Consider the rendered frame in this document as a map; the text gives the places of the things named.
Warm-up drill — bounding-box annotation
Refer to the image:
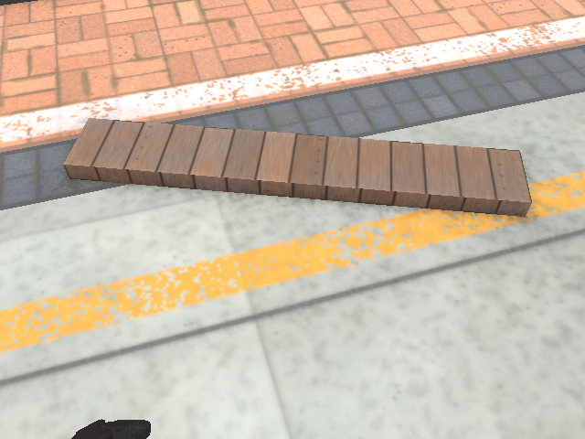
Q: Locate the left robot hand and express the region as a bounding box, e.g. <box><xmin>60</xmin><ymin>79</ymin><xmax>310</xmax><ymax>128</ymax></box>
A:
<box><xmin>71</xmin><ymin>419</ymin><xmax>151</xmax><ymax>439</ymax></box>

